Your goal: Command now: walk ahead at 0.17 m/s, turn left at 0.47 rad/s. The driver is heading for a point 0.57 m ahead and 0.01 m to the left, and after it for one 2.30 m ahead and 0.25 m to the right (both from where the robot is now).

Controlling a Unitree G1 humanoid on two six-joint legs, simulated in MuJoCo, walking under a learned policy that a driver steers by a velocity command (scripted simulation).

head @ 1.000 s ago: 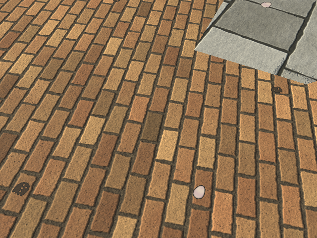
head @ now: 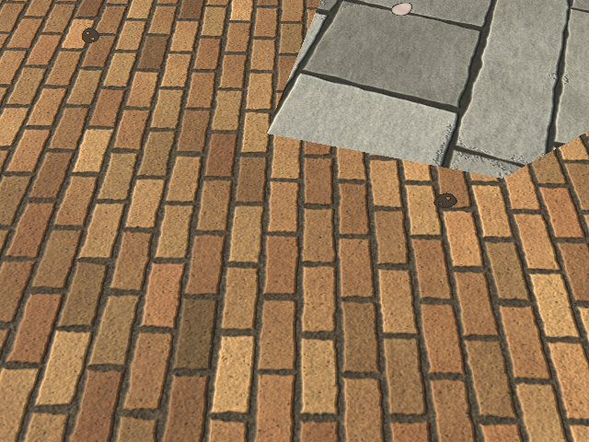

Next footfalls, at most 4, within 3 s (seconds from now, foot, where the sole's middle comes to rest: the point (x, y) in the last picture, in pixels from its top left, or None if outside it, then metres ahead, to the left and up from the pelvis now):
0.44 right None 0.21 -0.12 -0.77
0.98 left None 0.42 0.15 -0.77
1.48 right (304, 369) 0.59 0.00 -0.77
1.96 left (219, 376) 0.58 0.20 -0.77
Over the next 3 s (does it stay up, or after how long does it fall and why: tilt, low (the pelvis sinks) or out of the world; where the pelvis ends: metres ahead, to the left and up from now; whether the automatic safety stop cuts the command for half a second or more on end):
stays up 0.49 0.17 0.02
